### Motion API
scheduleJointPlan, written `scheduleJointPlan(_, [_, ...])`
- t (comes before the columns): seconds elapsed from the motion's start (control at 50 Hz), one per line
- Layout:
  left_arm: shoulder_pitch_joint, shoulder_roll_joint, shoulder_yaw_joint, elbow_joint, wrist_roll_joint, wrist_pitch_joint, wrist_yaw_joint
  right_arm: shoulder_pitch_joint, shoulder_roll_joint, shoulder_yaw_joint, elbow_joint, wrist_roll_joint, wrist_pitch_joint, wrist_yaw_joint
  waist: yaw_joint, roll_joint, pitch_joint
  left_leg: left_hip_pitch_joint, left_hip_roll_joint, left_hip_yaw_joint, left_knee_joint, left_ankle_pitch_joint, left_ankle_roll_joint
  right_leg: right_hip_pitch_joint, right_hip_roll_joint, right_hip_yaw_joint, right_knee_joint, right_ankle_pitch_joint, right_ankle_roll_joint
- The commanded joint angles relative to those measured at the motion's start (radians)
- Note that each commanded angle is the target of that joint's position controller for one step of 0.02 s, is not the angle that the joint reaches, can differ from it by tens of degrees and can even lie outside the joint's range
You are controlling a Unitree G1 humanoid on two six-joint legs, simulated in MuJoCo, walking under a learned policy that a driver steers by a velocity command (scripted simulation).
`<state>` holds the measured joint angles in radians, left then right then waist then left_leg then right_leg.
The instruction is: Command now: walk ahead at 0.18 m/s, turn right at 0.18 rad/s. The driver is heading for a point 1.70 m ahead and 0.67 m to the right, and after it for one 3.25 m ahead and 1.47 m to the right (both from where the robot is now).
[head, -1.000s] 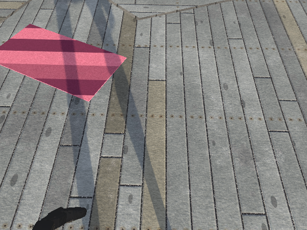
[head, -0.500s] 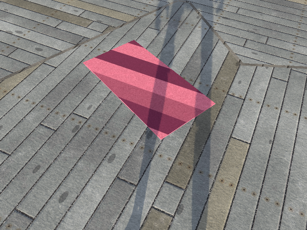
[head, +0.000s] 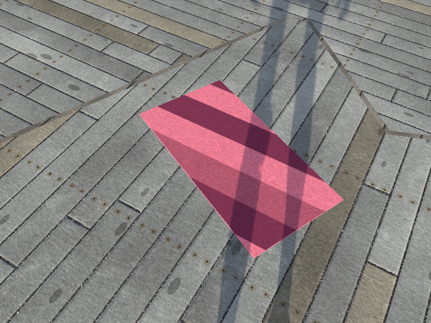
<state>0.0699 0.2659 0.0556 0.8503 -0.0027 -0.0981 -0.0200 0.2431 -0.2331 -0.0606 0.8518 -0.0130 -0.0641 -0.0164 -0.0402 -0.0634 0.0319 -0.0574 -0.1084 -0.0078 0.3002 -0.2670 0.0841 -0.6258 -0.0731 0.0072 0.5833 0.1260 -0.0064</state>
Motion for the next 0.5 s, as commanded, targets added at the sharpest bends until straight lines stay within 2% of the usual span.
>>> scheduleJointPlan(0.02, [-0.037,0.109,0.021,-0.070,0.001,-0.012,-0.018,-0.012,-0.160,-0.036,-0.027,-0.001,-0.001,-0.011,0.012,0.154,-0.055,0.016,0.291,-0.032,0.051,0.697,0.083,0.101,0.038,-0.013,-0.019,-0.079,-0.040])
scheduleJointPlan(0.04, [-0.008,0.132,0.029,-0.070,0.005,-0.014,-0.024,-0.027,-0.169,-0.039,-0.030,0.004,0.007,-0.017,0.031,0.157,-0.064,0.046,0.296,-0.033,0.113,0.759,0.074,0.111,0.054,-0.023,-0.032,-0.137,-0.053])
scheduleJointPlan(0.06, [0.065,0.150,0.040,-0.055,0.010,-0.016,-0.029,-0.047,-0.172,-0.040,-0.038,0.012,0.018,-0.026,0.069,0.151,-0.091,0.059,0.279,-0.019,0.214,0.818,0.053,0.177,0.081,-0.045,-0.079,-0.133,-0.068])
scheduleJointPlan(0.08, [0.155,0.187,0.056,-0.036,0.013,-0.018,-0.029,-0.041,-0.171,-0.039,-0.047,0.011,0.026,-0.033,0.104,0.107,-0.141,0.031,0.223,0.015,0.386,0.776,0.010,0.306,0.077,-0.019,-0.133,0.051,-0.097])
scheduleJointPlan(0.1, [0.210,0.255,0.071,-0.049,0.025,-0.014,-0.023,0.002,-0.152,-0.031,-0.078,-0.011,0.025,-0.034,0.085,-0.051,-0.244,-0.163,0.121,0.053,0.693,0.414,-0.055,0.544,-0.085,0.207,-0.089,0.437,-0.192])
scheduleJointPlan(0.12, [0.208,0.263,0.064,-0.065,0.036,0.000,-0.018,0.105,-0.072,-0.006,-0.083,-0.016,0.019,-0.020,0.034,-0.239,-0.364,-0.493,-0.042,0.000,1.007,-0.402,-0.117,0.815,-0.299,0.574,-0.124,0.580,-0.400])
scheduleJointPlan(0.14, [0.193,0.197,0.051,-0.084,0.016,0.016,-0.013,0.088,-0.142,-0.014,-0.068,0.003,0.018,-0.004,0.071,-0.112,-0.422,-0.543,0.015,-0.127,1.098,-0.386,-0.102,0.801,-0.274,0.605,-0.178,0.289,-0.386])
scheduleJointPlan(0.16, [0.125,0.169,0.045,-0.113,0.003,0.030,-0.005,0.008,-0.161,-0.021,-0.089,0.027,0.027,-0.002,0.075,-0.043,-0.307,-0.605,0.052,-0.117,1.104,-0.311,-0.101,0.688,-0.234,0.517,-0.206,0.077,-0.344])
scheduleJointPlan(0.18, [0.087,0.145,0.036,-0.125,-0.007,0.045,0.003,-0.037,-0.160,-0.024,-0.095,0.021,0.040,-0.010,0.065,0.054,-0.220,-0.608,0.086,-0.100,1.049,-0.252,-0.105,0.556,-0.196,0.454,-0.249,-0.087,-0.298])
scheduleJointPlan(0.2, [0.066,0.140,0.033,-0.136,-0.007,0.057,0.012,-0.067,-0.165,-0.029,-0.108,0.009,0.054,-0.020,0.054,0.066,-0.161,-0.578,0.111,-0.098,0.969,-0.208,-0.106,0.431,-0.173,0.429,-0.283,-0.200,-0.274])
scheduleJointPlan(0.24, [0.045,0.148,0.036,-0.149,0.013,0.074,0.021,-0.059,-0.138,-0.027,-0.120,0.004,0.069,-0.030,0.023,-0.014,-0.117,-0.479,0.110,-0.073,0.785,-0.169,-0.109,0.293,-0.090,0.364,-0.321,-0.288,-0.235])
scheduleJointPlan(0.26, [0.053,0.159,0.042,-0.155,0.017,0.079,0.027,-0.047,-0.118,-0.022,-0.116,0.005,0.067,-0.035,0.023,-0.044,-0.127,-0.453,0.097,-0.059,0.712,-0.164,-0.116,0.284,-0.070,0.342,-0.319,-0.258,-0.230])
scheduleJointPlan(0.3, [0.072,0.183,0.055,-0.166,0.008,0.084,0.039,-0.042,-0.111,-0.019,-0.113,0.006,0.061,-0.041,0.033,-0.057,-0.173,-0.421,0.088,-0.065,0.614,-0.128,-0.134,0.311,-0.066,0.342,-0.302,-0.232,-0.231])
scheduleJointPlan(0.34, [0.070,0.194,0.062,-0.180,-0.002,0.092,0.047,-0.056,-0.117,-0.019,-0.116,0.008,0.060,-0.042,0.044,-0.060,-0.194,-0.398,0.083,-0.074,0.543,-0.069,-0.145,0.315,-0.062,0.361,-0.298,-0.303,-0.218])
scheduleJointPlan(0.44, [0.074,0.185,0.064,-0.205,-0.005,0.118,0.054,-0.078,-0.129,-0.023,-0.132,0.018,0.043,-0.031,0.059,-0.095,-0.167,-0.352,0.067,-0.083,0.372,-0.051,-0.137,0.334,-0.050,0.445,-0.280,-0.401,-0.186])
scheduleJointPlan(0.48, [0.058,0.181,0.063,-0.219,-0.012,0.129,0.058,-0.031,-0.131,-0.028,-0.121,0.023,0.029,-0.020,0.026,-0.099,-0.157,-0.258,0.061,-0.063,0.206,0.021,-0.114,0.319,-0.025,0.453,-0.242,-0.382,-0.160])
scheduleJointPlan(0.5, [0.068,0.167,0.059,-0.223,-0.016,0.134,0.060,0.003,-0.151,-0.037,-0.112,0.021,0.024,-0.016,0.011,-0.087,-0.155,-0.170,0.095,-0.072,0.109,0.069,-0.093,0.277,0.009,0.436,-0.204,-0.402,-0.130])
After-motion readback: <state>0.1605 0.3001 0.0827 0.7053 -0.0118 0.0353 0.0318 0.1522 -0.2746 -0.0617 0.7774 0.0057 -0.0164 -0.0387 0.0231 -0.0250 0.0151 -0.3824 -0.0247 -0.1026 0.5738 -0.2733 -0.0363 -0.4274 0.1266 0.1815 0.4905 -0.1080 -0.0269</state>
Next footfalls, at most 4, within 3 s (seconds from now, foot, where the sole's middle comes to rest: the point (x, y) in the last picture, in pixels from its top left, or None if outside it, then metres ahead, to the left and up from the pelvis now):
0.08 right None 0.22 -0.11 -0.78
0.52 left None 0.24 0.11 -0.78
0.94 right None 0.12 -0.13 -0.78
1.32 left None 0.25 0.07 -0.78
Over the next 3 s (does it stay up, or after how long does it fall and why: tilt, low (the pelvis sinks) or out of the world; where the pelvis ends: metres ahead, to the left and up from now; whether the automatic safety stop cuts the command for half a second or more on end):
stays up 0.20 -0.08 0.00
